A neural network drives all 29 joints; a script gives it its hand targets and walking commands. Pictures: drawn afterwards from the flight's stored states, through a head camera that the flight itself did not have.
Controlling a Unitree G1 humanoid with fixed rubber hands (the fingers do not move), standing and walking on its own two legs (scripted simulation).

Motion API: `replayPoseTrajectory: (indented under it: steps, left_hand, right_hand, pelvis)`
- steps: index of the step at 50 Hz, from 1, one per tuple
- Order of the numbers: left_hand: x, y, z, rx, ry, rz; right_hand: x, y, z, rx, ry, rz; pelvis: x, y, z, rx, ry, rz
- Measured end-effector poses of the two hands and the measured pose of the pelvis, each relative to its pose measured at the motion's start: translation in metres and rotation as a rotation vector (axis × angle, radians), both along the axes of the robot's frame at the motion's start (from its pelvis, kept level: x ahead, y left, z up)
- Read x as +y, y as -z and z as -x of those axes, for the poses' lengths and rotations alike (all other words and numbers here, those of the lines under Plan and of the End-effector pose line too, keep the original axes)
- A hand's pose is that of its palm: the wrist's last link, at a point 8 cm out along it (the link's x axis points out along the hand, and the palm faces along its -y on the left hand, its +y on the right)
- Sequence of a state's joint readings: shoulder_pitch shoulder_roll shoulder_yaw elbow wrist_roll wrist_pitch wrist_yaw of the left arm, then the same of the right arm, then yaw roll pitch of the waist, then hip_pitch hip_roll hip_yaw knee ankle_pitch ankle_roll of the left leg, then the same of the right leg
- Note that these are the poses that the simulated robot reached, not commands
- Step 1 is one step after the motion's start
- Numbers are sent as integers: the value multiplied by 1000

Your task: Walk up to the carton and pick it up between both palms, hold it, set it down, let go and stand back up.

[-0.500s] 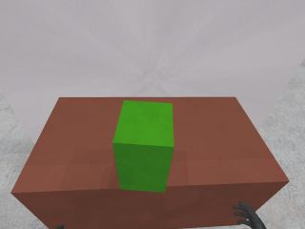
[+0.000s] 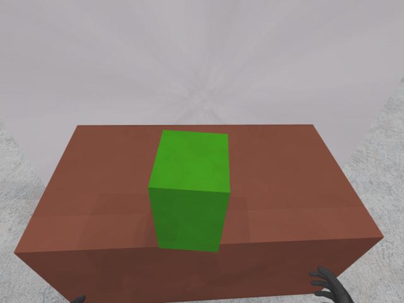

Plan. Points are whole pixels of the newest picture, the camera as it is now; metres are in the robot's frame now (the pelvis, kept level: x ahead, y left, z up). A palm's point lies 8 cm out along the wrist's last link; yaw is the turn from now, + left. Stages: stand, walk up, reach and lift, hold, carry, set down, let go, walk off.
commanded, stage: stand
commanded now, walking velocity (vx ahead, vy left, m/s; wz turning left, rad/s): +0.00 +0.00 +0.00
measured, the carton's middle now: (191, 193) +0.43 +0.01 -0.07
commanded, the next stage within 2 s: none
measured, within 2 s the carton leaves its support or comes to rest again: neither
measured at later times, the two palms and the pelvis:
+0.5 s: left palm out of the picture +0.13 +0.26 -0.11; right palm out of the picture +0.15 -0.29 -0.07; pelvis +0.00 +0.00 +0.00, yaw +0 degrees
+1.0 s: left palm out of the picture +0.14 +0.26 -0.11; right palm out of the picture +0.15 -0.29 -0.07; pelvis +0.00 +0.00 +0.00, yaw +0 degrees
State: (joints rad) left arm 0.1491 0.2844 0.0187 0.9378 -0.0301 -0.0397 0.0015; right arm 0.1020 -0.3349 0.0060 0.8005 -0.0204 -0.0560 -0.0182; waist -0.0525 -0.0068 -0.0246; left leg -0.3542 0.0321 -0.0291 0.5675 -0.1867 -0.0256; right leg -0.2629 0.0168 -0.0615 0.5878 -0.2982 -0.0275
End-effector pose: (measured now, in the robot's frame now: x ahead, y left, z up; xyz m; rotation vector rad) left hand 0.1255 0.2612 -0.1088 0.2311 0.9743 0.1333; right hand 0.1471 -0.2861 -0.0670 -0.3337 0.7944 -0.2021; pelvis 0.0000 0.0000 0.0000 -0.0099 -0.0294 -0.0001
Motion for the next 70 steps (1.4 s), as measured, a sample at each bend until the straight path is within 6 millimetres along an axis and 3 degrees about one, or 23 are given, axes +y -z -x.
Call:
replayPoseTrajectory:
  steps: [38,70]
  left_hand:
    - [-4,-4,-16,-16,9,-3]
    - [-5,-3,-14,2,7,-6]
  right_hand:
    - [-4,3,-1,14,-1,-4]
    - [-5,5,-1,26,-1,-7]
  pelvis:
    - [-3,0,-2,3,0,-5]
    - [-5,-1,-4,5,0,-7]
